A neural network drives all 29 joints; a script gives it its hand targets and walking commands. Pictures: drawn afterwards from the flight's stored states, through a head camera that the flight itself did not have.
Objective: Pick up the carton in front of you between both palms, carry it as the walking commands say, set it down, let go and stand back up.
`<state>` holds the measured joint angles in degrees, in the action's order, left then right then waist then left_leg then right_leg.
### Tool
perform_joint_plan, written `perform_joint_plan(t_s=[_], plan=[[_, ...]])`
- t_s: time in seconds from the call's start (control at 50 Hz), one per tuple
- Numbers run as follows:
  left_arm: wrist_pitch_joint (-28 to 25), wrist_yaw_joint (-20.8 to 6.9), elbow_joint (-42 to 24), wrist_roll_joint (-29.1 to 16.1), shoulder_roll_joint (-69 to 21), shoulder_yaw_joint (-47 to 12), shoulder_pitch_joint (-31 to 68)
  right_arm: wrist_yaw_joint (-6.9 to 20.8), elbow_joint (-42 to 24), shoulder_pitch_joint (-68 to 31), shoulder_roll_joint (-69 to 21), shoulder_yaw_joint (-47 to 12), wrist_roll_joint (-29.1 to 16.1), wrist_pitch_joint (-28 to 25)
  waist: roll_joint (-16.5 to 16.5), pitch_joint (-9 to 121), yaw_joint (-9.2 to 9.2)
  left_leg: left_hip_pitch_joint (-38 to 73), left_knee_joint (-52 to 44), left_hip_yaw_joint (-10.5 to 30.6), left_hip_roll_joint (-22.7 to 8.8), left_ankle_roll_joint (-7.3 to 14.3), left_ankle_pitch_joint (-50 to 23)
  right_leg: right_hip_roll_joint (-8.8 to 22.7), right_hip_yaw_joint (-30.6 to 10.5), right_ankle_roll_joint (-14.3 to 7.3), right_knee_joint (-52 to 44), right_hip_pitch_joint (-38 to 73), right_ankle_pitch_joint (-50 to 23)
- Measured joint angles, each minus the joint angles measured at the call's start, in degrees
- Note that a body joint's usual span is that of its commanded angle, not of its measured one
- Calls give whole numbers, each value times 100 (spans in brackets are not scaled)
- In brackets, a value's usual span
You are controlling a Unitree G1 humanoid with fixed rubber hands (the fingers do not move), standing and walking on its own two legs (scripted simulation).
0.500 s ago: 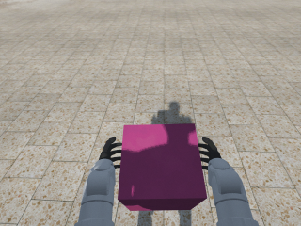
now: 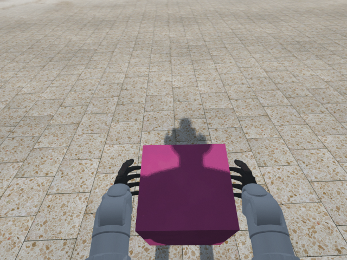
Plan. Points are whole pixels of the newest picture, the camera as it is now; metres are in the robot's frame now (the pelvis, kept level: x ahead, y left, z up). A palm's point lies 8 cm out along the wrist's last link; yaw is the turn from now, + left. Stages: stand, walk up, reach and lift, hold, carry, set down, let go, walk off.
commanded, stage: hold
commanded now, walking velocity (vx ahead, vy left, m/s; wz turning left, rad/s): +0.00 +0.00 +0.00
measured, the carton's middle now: (184, 198) +0.32 +0.00 -0.06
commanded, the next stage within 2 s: set down in 0.08 s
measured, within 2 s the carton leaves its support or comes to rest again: neither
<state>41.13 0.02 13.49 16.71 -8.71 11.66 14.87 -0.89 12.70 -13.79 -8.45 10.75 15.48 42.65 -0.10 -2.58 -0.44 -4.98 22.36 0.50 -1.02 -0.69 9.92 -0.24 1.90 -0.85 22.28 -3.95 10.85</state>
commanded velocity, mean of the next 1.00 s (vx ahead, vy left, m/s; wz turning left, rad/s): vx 0.00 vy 0.00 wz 0.00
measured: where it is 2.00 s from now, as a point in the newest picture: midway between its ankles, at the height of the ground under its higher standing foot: outside the picture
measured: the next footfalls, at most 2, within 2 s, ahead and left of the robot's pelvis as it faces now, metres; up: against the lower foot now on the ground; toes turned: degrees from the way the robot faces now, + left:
none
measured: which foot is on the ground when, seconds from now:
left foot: down 0.00-1.00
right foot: down 0.00-1.00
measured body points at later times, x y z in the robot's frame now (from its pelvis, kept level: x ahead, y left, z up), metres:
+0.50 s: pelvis -0.02 +0.01 -0.02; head +0.02 +0.01 +0.42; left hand +0.34 +0.16 -0.01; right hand +0.35 -0.14 -0.02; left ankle +0.04 +0.13 -0.74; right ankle +0.02 -0.11 -0.74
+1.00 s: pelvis -0.03 -0.01 -0.13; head +0.20 -0.02 +0.25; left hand +0.39 +0.15 -0.20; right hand +0.42 -0.14 -0.22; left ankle +0.04 +0.13 -0.74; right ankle +0.03 -0.11 -0.74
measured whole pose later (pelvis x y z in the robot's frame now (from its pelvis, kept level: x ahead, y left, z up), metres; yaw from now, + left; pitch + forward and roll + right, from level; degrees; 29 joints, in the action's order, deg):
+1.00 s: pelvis -0.03 -0.01 -0.13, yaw -1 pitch +39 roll +1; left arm 14.3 4.4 24.6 15.8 -13.3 30.7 39.5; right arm -2.2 36.9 -46.2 -3.4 22.8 16.3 15.1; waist 0.8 9.3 3.3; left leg -83.4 66.6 4.5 3.7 -2.5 22.1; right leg -5.5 -4.1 -0.8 68.3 -84.0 22.8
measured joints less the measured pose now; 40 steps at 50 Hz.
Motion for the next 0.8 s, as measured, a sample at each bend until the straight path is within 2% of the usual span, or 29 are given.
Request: perform_joint_plan(t_s=[0.12, 0.2, 0.38, 0.5, 0.58, 0.68, 0.8], plan=[[10, -77, 230, 131, -49, 232, 199, 100, 278, -214, -49, 188, 140, -15, 27, 6, 42, 59, 70, 52, 99, 44, 10, -11, -183, 43, 74, 13, -31], [-44, -87, 543, 269, -138, 557, 507, 185, 685, -564, -144, 547, 361, -131, 38, -18, 59, 13, 217, 118, 185, 86, 66, -48, -344, 49, 237, -58, 25], [-655, 159, 1728, 999, -517, 1831, 1831, 344, 2268, -2001, -92, 1844, 1226, -920, 39, -253, 133, -560, 894, 247, 410, 143, 315, -146, -683, 14, 1074, -700, 376], [-1298, 223, 1957, 1303, -601, 2276, 2216, 392, 2743, -2516, 1, 2147, 1513, -1576, 30, -336, 208, -1723, 1413, 238, 433, 114, 416, -198, -735, 82, 1621, -1883, 461], [-1957, 307, 1859, 1097, -582, 2183, 2202, 315, 2721, -2583, 79, 1965, 1337, -2210, 7, -389, 236, -2861, 1826, 277, 423, 65, 454, -251, -698, 87, 2000, -3001, 480], [-2725, 466, 1550, 556, -552, 1898, 2096, 82, 2487, -2571, 207, 1528, 787, -2906, -12, -352, 252, -4415, 2421, 341, 416, -10, 535, -320, -634, 56, 2570, -4538, 550], [-3036, 640, 1067, -140, -496, 1543, 1980, -216, 2110, -2585, 364, 998, 25, -3124, 33, 280, 279, -6189, 3272, 384, 437, -101, 788, -411, -619, 35, 3435, -6328, 790]])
